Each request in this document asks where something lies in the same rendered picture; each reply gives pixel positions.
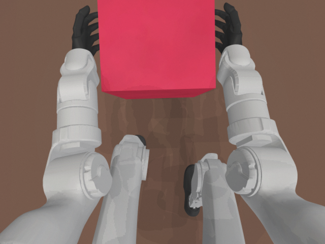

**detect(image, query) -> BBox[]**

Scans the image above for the robot right upper arm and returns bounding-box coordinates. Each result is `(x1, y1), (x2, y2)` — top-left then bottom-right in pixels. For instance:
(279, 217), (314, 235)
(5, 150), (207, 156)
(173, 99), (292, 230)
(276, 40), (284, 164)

(225, 146), (325, 244)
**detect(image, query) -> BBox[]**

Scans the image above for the robot right hand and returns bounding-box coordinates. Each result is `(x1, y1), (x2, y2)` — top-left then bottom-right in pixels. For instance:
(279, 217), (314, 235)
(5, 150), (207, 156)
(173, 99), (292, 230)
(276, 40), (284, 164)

(215, 3), (242, 55)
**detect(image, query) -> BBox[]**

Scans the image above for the left robot thigh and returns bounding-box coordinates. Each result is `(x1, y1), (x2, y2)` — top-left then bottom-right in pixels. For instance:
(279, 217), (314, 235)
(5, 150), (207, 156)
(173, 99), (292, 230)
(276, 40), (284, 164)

(92, 141), (149, 244)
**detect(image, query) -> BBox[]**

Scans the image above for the robot left hand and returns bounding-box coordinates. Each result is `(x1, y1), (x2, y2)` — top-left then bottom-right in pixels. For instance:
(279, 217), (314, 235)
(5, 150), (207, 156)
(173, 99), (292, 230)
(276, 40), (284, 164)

(72, 6), (100, 56)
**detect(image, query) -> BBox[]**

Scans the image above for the right robot forearm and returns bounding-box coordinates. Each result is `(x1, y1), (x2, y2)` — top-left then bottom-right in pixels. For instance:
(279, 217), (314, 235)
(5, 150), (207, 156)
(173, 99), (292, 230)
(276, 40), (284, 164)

(217, 44), (298, 174)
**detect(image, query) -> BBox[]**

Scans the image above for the robot left upper arm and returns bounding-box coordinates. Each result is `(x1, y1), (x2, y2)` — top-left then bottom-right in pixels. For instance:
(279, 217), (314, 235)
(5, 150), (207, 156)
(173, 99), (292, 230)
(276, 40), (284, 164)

(0, 151), (112, 244)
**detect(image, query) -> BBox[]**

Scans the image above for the left robot forearm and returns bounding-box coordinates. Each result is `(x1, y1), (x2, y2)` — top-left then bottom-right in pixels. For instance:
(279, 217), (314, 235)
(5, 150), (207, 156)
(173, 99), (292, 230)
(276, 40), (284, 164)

(43, 48), (102, 189)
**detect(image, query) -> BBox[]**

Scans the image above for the left robot foot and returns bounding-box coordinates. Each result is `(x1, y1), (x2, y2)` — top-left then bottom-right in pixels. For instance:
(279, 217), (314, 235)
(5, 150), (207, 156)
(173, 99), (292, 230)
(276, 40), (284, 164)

(136, 135), (146, 146)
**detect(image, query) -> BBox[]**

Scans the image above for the carton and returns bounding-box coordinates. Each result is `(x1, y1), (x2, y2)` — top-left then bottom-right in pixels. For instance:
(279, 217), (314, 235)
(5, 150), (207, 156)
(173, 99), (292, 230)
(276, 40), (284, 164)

(97, 0), (216, 99)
